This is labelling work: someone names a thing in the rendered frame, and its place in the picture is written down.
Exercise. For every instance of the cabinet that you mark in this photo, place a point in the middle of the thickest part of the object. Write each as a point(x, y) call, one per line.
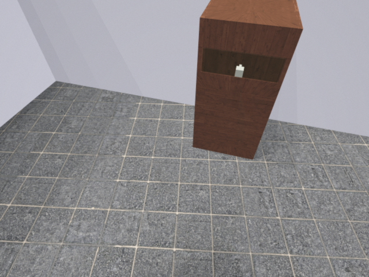
point(231, 112)

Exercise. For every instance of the handle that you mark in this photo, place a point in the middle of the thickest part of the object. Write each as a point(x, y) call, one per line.
point(239, 71)

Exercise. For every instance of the drawer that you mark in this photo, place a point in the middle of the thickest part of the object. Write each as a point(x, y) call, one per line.
point(259, 67)

